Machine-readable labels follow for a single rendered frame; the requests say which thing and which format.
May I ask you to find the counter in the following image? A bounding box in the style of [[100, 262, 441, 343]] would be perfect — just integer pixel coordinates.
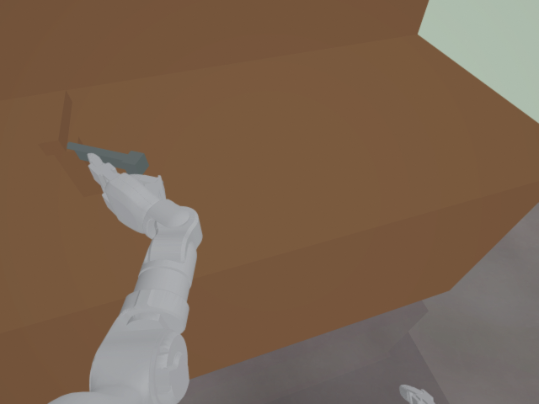
[[0, 0, 539, 404]]

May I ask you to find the robot left forearm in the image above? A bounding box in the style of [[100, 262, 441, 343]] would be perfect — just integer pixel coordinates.
[[89, 199, 203, 391]]

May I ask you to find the right robot hand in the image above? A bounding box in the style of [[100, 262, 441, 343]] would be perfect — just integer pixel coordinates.
[[399, 385, 435, 404]]

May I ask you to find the tap lever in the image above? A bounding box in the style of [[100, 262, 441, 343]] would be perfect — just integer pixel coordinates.
[[67, 142, 149, 175]]

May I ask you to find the left robot upper arm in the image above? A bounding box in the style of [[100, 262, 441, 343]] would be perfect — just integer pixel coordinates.
[[48, 328, 189, 404]]

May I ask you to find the left robot hand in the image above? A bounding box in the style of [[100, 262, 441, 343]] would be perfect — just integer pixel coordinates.
[[88, 153, 166, 234]]

